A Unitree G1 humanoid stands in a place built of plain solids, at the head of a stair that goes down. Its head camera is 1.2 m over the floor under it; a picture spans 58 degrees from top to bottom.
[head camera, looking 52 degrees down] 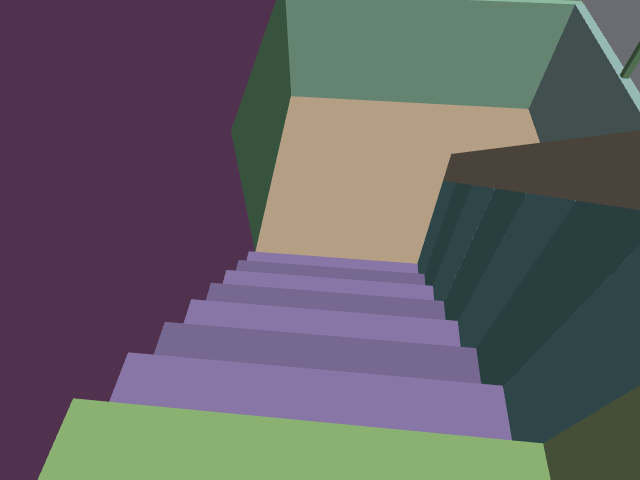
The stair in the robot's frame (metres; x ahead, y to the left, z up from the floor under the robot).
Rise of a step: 0.20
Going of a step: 0.22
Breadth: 1.25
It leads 5 degrees to the right of straight ahead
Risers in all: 8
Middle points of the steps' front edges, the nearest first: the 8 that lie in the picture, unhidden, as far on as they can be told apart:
0.33 0.05 0.00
0.55 0.03 -0.20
0.77 0.01 -0.40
0.99 -0.01 -0.60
1.21 -0.03 -0.80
1.43 -0.05 -1.00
1.65 -0.07 -1.20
1.87 -0.09 -1.41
